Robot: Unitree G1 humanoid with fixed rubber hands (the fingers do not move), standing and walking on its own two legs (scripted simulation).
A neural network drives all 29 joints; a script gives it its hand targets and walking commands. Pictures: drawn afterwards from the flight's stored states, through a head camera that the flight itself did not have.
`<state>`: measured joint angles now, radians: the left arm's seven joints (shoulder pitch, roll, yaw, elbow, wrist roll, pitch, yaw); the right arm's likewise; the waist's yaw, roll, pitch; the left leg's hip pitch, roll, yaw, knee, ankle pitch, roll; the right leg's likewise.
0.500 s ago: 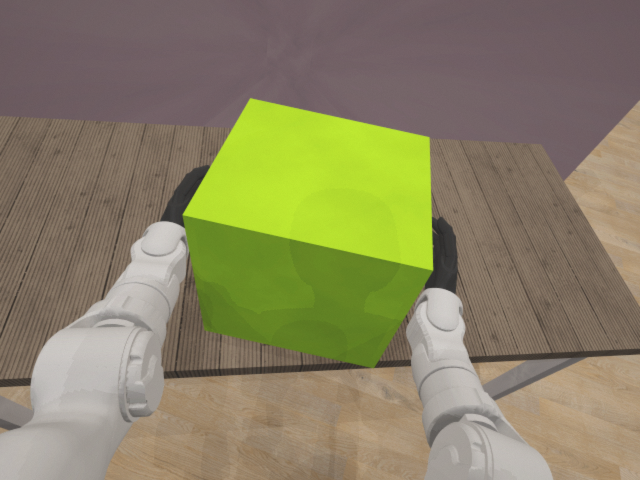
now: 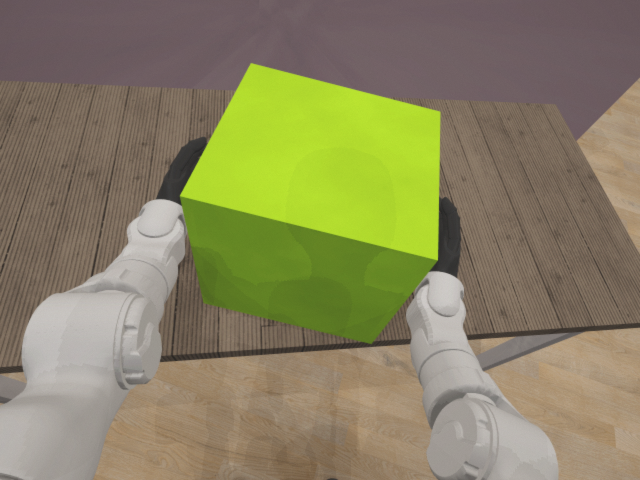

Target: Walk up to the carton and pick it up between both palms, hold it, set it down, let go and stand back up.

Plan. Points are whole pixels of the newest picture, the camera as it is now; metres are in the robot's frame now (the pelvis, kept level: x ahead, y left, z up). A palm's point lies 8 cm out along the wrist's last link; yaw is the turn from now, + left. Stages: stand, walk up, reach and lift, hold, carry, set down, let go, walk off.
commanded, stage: set down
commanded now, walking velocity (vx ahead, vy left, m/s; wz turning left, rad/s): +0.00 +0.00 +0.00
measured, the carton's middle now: (315, 212) +0.47 -0.01 -0.01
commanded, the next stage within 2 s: none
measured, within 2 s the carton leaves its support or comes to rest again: neither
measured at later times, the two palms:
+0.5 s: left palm (177, 202) +0.46 +0.17 +0.01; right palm (439, 265) +0.39 -0.16 +0.01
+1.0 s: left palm (176, 204) +0.46 +0.18 +0.01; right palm (436, 269) +0.38 -0.16 +0.01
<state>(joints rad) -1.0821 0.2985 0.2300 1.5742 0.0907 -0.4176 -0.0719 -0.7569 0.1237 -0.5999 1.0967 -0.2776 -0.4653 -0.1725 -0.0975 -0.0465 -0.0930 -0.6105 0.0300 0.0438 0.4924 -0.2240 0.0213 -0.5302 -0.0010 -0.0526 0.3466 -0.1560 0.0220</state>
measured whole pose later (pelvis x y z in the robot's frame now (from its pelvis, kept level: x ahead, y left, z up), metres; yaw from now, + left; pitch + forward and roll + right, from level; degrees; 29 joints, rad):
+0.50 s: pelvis -0.01 +0.00 +0.00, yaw +0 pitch +21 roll -3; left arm -1.13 0.32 0.30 1.59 0.14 -0.45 -0.08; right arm -0.81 0.13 -0.67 1.13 -0.31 -0.50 -0.16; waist -0.10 -0.05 -0.08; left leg -0.67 0.04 0.04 0.53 -0.22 0.02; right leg -0.59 0.00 -0.06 0.39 -0.15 0.02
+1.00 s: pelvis -0.02 +0.00 -0.01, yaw +0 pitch +22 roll -3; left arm -1.11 0.31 0.33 1.56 0.19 -0.43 -0.09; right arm -0.82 0.14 -0.73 1.12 -0.35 -0.48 -0.14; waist -0.11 -0.06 -0.11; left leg -0.73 0.04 0.04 0.58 -0.24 0.03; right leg -0.65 0.00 -0.07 0.43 -0.17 0.02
